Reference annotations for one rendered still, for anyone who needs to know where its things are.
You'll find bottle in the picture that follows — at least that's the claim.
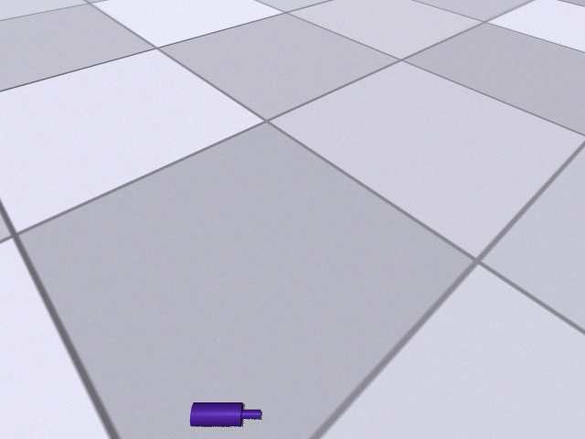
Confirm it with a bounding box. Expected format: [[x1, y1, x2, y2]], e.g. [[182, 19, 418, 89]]
[[190, 402, 261, 426]]

